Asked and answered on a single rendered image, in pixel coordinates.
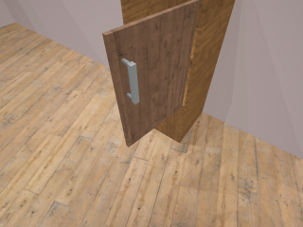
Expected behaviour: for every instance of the handle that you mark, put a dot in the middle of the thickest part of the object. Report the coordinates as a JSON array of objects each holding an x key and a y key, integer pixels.
[{"x": 133, "y": 80}]

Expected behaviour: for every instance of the cupboard door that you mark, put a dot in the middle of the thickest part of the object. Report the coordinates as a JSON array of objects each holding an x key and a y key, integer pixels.
[{"x": 160, "y": 45}]

